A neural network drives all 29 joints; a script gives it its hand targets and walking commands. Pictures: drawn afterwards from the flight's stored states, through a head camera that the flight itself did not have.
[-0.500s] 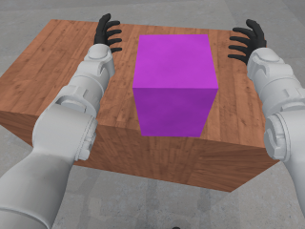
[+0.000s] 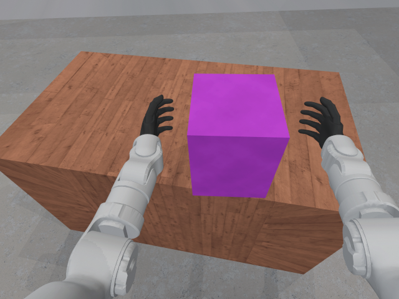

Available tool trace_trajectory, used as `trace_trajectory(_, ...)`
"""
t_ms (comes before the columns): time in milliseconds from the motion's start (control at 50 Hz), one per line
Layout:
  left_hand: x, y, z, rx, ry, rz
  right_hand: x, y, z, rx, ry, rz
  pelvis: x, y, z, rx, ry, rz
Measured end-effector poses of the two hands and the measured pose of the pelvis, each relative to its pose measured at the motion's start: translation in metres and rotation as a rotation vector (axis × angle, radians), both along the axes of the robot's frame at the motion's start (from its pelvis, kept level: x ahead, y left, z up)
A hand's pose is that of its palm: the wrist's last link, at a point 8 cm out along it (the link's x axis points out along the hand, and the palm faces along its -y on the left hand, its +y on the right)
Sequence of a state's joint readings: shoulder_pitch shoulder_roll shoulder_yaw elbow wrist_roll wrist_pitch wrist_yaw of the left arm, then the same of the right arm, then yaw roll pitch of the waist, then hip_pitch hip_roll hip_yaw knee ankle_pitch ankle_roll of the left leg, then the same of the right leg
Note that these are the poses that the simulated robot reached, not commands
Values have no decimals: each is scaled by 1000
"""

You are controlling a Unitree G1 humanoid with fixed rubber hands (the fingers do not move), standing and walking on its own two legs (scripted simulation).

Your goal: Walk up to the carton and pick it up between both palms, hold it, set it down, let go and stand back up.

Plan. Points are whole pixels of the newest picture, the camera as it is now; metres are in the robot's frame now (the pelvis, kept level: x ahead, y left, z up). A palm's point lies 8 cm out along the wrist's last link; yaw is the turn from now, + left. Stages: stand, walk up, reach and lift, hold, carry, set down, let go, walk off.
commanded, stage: set down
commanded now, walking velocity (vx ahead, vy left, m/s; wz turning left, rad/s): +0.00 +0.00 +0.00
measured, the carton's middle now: (231, 138) +0.50 -0.05 -0.01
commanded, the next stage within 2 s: none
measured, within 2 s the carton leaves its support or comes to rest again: neither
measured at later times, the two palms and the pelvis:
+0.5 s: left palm (149, 172) +0.35 +0.13 +0.06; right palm (325, 174) +0.36 -0.23 +0.05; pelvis -0.02 -0.01 +0.00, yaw -2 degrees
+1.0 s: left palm (144, 214) +0.29 +0.14 +0.01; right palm (344, 218) +0.28 -0.26 +0.01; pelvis +0.00 -0.01 +0.00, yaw -1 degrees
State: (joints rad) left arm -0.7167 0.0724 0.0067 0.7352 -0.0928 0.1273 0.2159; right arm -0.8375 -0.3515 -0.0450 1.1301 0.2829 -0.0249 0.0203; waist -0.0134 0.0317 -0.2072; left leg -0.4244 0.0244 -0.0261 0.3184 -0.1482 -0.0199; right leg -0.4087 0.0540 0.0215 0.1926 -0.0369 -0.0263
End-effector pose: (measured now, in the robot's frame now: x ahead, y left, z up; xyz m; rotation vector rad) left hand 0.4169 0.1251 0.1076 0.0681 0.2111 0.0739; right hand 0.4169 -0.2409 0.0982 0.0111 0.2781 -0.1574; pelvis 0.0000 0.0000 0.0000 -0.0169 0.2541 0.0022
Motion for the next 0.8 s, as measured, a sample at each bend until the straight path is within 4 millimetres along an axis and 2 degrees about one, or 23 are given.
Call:
trace_trajectory(100,-7,-18,9,-10,21,-26,-14,-16,19,-42,-19,-3,-9,-5,0,7,-88,-15)
trace_trajectory(200,-12,-27,0,-39,48,-11,-22,-29,30,-66,-29,-16,-18,-13,-1,20,-122,-38)
trace_trajectory(260,-20,-24,-14,-39,59,-2,-28,-28,21,-57,-22,-13,-20,-16,-1,24,-125,-49)
trace_trajectory(360,-41,-14,-39,-47,61,27,-42,-15,-13,-26,-1,9,-21,-16,-1,24,-121,-52)
trace_trajectory(480,-61,2,-49,-32,11,61,-59,7,-46,10,-7,29,-21,-13,-2,24,-112,-35)
trace_trajectory(560,-67,5,-49,-26,-9,52,-67,10,-51,4,-18,24,-20,-12,-2,23,-119,-25)
trace_trajectory(660,-77,1,-54,-35,-11,22,-79,-2,-46,-30,-29,-4,-16,-13,0,20,-160,-19)
trace_trajectory(800,-103,-4,-81,-49,28,8,-107,-24,-51,-58,1,-41,-10,-13,2,18,-218,-22)
